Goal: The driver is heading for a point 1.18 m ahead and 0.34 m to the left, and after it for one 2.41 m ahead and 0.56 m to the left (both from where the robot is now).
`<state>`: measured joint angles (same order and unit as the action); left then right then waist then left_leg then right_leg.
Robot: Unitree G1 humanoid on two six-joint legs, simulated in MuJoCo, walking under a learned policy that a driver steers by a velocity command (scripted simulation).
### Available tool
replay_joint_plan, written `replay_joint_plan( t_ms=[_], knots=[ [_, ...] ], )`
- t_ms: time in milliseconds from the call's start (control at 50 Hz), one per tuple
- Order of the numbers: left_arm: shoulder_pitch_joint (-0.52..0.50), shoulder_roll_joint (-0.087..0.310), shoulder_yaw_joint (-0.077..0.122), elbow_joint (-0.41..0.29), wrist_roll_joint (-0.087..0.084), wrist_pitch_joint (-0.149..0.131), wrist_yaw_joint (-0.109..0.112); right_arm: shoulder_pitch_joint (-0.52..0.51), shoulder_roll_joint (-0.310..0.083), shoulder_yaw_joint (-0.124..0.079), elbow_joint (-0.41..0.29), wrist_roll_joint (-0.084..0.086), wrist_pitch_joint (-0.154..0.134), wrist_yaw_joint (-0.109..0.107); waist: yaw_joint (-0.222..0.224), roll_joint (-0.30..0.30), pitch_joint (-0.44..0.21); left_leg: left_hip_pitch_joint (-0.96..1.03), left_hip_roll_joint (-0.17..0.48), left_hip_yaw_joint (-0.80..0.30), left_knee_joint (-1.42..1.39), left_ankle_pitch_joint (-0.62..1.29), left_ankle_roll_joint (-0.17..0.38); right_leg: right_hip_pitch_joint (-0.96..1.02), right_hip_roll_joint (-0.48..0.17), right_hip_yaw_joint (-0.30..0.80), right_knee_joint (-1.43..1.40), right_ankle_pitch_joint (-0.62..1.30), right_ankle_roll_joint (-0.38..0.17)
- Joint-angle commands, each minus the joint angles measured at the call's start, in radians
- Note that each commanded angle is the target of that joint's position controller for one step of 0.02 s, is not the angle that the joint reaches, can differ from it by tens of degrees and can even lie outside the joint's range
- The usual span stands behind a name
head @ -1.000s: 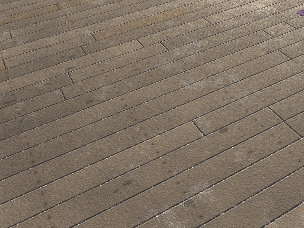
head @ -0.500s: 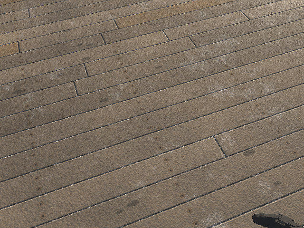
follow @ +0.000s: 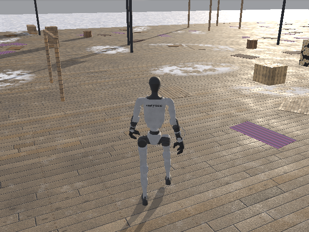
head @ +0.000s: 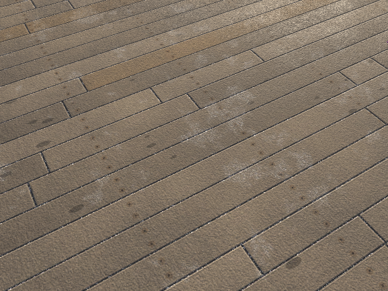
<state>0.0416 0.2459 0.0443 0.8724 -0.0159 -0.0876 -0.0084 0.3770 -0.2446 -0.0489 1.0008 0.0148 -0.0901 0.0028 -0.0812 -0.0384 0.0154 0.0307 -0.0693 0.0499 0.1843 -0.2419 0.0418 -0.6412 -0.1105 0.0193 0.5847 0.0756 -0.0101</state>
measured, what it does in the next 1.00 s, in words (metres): walks ahead, turning left: right foot, then left foot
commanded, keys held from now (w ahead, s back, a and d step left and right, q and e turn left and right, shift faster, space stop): w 0.18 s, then w+q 0.34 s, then q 0.48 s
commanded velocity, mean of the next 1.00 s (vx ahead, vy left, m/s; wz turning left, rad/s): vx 0.36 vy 0.00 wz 0.35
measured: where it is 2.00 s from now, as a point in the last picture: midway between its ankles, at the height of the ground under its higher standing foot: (191, 279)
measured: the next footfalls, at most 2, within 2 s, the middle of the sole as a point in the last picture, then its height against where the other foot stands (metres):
right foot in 0.10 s outside the picture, level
left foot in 0.68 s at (160, 279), level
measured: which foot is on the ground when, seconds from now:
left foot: down 0.00-0.12, up 0.14-0.66, down 0.68-1.00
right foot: up 0.00-0.08, down 0.10-0.68, up 0.70-1.00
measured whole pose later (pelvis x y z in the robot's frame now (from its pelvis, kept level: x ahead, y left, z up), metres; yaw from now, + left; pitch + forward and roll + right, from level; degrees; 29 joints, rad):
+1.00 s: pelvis +0.47 +0.01 +0.00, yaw +24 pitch +4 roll -1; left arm 0.08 0.30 0.06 0.76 0.01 -0.02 0.06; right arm 0.18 -0.30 -0.09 0.73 0.01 0.01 -0.02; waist -0.03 -0.02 0.04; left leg -0.38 -0.12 -0.12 0.45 -0.12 0.08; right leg -0.62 -0.04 0.12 0.91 -0.30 0.09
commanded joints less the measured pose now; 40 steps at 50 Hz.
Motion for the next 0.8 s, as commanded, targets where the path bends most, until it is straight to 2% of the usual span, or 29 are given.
replay_joint_plan(
  t_ms=[20,60,80,100,120,140,160,180,200,220,240,260,300,340,400,460,520,540,580,600,640,660,680,700,720,740,760,780,800],
  knots=[
    [-0.122,0.071,0.009,-0.096,-0.006,-0.020,-0.019,0.047,-0.165,-0.037,-0.014,0.006,0.007,-0.010,0.011,0.091,0.076,0.006,0.317,-0.131,-0.015,0.274,0.149,-0.008,0.022,-0.008,-0.063,-0.045,-0.025],
    [-0.075,0.102,0.020,-0.095,-0.007,-0.025,-0.026,0.027,-0.180,-0.044,-0.017,0.007,0.019,-0.013,0.051,0.112,0.042,0.053,0.334,-0.132,0.057,0.415,0.129,0.073,0.046,-0.023,-0.086,-0.124,-0.052],
    [0.006,0.128,0.035,-0.075,-0.006,-0.027,-0.026,0.002,-0.185,-0.045,-0.024,0.005,0.024,-0.013,0.102,0.123,-0.009,0.050,0.315,-0.109,0.155,0.580,0.112,0.195,0.079,-0.052,-0.102,-0.143,-0.072],
    [0.173,0.173,0.061,-0.023,-0.005,-0.026,-0.019,-0.007,-0.162,-0.036,-0.031,0.000,0.030,-0.013,0.176,0.109,-0.111,-0.006,0.260,-0.070,0.348,0.665,0.085,0.419,0.099,-0.067,-0.106,-0.132,-0.102],
    [0.363,0.251,0.083,0.015,0.009,-0.024,-0.010,0.007,-0.124,-0.017,-0.058,-0.019,0.029,-0.014,0.231,-0.001,-0.267,-0.213,0.195,-0.021,0.669,0.417,0.049,0.731,-0.082,0.140,-0.081,-0.129,-0.169],
    [0.421,0.307,0.094,0.043,0.011,-0.018,-0.019,0.135,0.018,0.021,-0.055,-0.013,0.007,-0.002,0.158,-0.270,-0.380,-0.619,0.002,-0.043,1.000,-0.253,-0.011,1.049,-0.287,0.623,-0.206,-0.350,-0.322],
    [0.401,0.201,0.063,0.032,0.007,-0.022,-0.022,0.074,-0.091,-0.001,-0.047,0.012,-0.016,0.001,0.192,-0.161,-0.347,-0.728,0.045,-0.184,1.121,-0.331,0.011,1.022,-0.267,0.689,-0.283,-0.448,-0.286],
    [0.308,0.161,0.050,0.013,0.007,-0.026,-0.020,-0.021,-0.149,-0.017,-0.079,0.035,-0.031,0.003,0.175,-0.115,-0.208,-0.785,0.096,-0.169,1.133,-0.243,0.031,0.895,-0.240,0.538,-0.296,-0.389,-0.242],
    [0.219,0.138,0.041,-0.008,0.012,-0.028,-0.019,-0.065,-0.147,-0.017,-0.085,0.035,-0.033,-0.004,0.143,-0.028,-0.134,-0.744,0.150,-0.146,1.094,-0.146,0.031,0.748,-0.211,0.408,-0.321,-0.263,-0.221],
    [0.173,0.112,0.035,-0.013,0.020,-0.031,-0.021,-0.086,-0.137,-0.024,-0.084,0.022,-0.027,-0.010,0.119,-0.002,-0.080,-0.702,0.180,-0.145,1.038,-0.088,0.025,0.634,-0.182,0.317,-0.353,-0.180,-0.210],
    [0.156,0.090,0.029,-0.008,0.029,-0.036,-0.022,-0.067,-0.121,-0.028,-0.078,0.019,-0.011,-0.010,0.088,-0.023,-0.068,-0.637,0.208,-0.156,1.002,-0.049,0.025,0.566,-0.154,0.245,-0.382,-0.142,-0.193],
    [0.156,0.079,0.027,0.001,0.030,-0.038,-0.023,-0.048,-0.097,-0.028,-0.070,0.021,0.004,-0.010,0.076,-0.035,-0.057,-0.606,0.211,-0.158,0.978,-0.032,0.022,0.530,-0.136,0.194,-0.410,-0.128,-0.189],
    [0.183,0.098,0.033,0.022,0.031,-0.045,-0.015,-0.051,-0.071,-0.028,-0.072,0.023,0.026,-0.012,0.066,-0.033,-0.022,-0.626,0.212,-0.164,0.940,0.009,0.011,0.493,-0.129,0.114,-0.445,-0.073,-0.193],
    [0.206,0.119,0.041,0.036,0.035,-0.046,-0.003,-0.103,-0.074,-0.033,-0.093,0.018,0.035,-0.013,0.073,-0.014,0.008,-0.701,0.206,-0.187,0.872,0.096,0.000,0.506,-0.131,0.058,-0.466,-0.034,-0.191],
    [0.217,0.124,0.041,0.042,0.035,-0.040,0.013,-0.169,-0.070,-0.036,-0.118,0.010,0.030,-0.004,0.085,-0.011,0.026,-0.744,0.187,-0.186,0.723,0.248,-0.010,0.536,-0.115,-0.031,-0.480,-0.001,-0.168],
    [0.237,0.134,0.040,0.047,0.029,-0.035,0.024,-0.266,-0.051,-0.026,-0.154,0.005,0.025,0.012,0.116,-0.005,0.053,-0.722,0.177,-0.115,0.576,0.351,-0.009,0.552,-0.103,-0.113,-0.495,0.011,-0.142],
    [0.303,0.142,0.043,0.072,0.022,-0.019,0.031,-0.359,-0.033,-0.015,-0.204,0.004,0.024,0.029,0.152,0.011,0.084,-0.768,0.170,-0.072,0.491,0.338,0.005,0.663,-0.133,-0.154,-0.464,0.073,-0.137],
    [0.301,0.145,0.044,0.072,0.021,-0.008,0.034,-0.383,-0.031,-0.013,-0.224,0.001,0.023,0.037,0.151,0.013,0.100,-0.780,0.161,-0.051,0.461,0.311,0.010,0.692,-0.140,-0.174,-0.427,0.165,-0.132],
    [0.289,0.162,0.048,0.064,0.016,0.017,0.044,-0.398,-0.035,-0.016,-0.256,-0.004,0.022,0.054,0.137,-0.005,0.085,-0.732,0.122,0.013,0.431,0.236,0.021,0.723,-0.150,-0.208,-0.326,0.404,-0.117],
    [0.277,0.179,0.051,0.055,0.012,0.027,0.052,-0.370,-0.052,-0.023,-0.264,-0.005,0.022,0.062,0.115,-0.031,0.049,-0.670,0.090,0.042,0.432,0.194,0.034,0.734,-0.150,-0.218,-0.257,0.565,-0.104],
    [0.239,0.205,0.058,0.030,0.007,0.044,0.065,-0.202,-0.115,-0.054,-0.239,0.000,0.021,0.069,0.025,-0.069,-0.058,-0.459,0.019,0.071,0.413,0.147,0.071,0.714,-0.132,-0.224,-0.022,0.737,-0.072],
    [0.211,0.207,0.057,0.014,0.001,0.045,0.065,-0.071,-0.172,-0.082,-0.211,-0.001,0.019,0.058,-0.049,-0.040,-0.123,-0.263,0.000,0.044,0.302,0.274,0.106,0.633,-0.087,-0.235,0.183,0.622,-0.031],
    [0.241,0.163,0.041,-0.015,0.028,0.030,0.057,-0.001,-0.263,-0.105,-0.204,-0.011,0.027,0.029,-0.048,0.126,-0.222,0.022,0.175,-0.194,0.326,0.657,0.176,0.384,-0.007,-0.234,0.504,0.077,0.031],
    [0.361,0.055,0.007,-0.045,0.047,0.002,0.036,-0.071,-0.332,-0.103,-0.256,-0.036,0.029,0.018,0.072,0.304,-0.394,0.336,0.460,-0.695,0.341,1.080,0.427,0.041,0.202,-0.089,0.887,-0.779,0.097],
    [0.316,0.142,0.023,-0.042,0.016,-0.021,0.017,-0.038,-0.276,-0.091,-0.268,-0.033,0.039,0.022,-0.003,0.153,-0.522,0.320,0.451,-0.674,0.286,0.978,0.435,0.022,0.153,0.107,0.938,-0.752,0.074],
    [0.219,0.155,0.028,-0.077,-0.015,-0.023,0.017,-0.113,-0.223,-0.079,-0.288,-0.021,0.040,0.020,0.004,0.108,-0.385,0.211,0.394,-0.534,0.268,0.836,0.376,-0.036,0.107,0.097,0.888,-0.676,0.052],
    [0.185,0.147,0.031,-0.076,-0.005,-0.014,0.030,-0.179,-0.184,-0.071,-0.294,0.002,0.041,0.019,0.040,0.011,-0.227,0.031,0.329,-0.431,0.225,0.721,0.312,-0.051,0.067,0.069,0.783,-0.604,0.054],
    [0.175,0.160,0.041,-0.074,0.014,0.005,0.046,-0.218,-0.151,-0.061,-0.303,0.008,0.046,0.012,0.066,0.007,-0.166,-0.102,0.293,-0.387,0.191,0.637,0.281,-0.011,0.042,0.063,0.708,-0.563,0.059],
    [0.187,0.165,0.046,-0.080,0.019,0.024,0.050,-0.233,-0.151,-0.059,-0.310,-0.004,0.052,0.010,0.094,0.025,-0.132,-0.218,0.270,-0.368,0.162,0.600,0.273,0.060,0.037,0.062,0.664,-0.540,0.060]
  ],
)
Keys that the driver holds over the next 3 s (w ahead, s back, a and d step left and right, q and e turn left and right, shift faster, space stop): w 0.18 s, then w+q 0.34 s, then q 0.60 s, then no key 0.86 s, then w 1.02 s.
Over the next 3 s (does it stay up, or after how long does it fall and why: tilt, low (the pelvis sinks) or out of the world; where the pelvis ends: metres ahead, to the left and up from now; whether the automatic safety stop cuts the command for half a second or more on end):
stays up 0.87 0.25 0.00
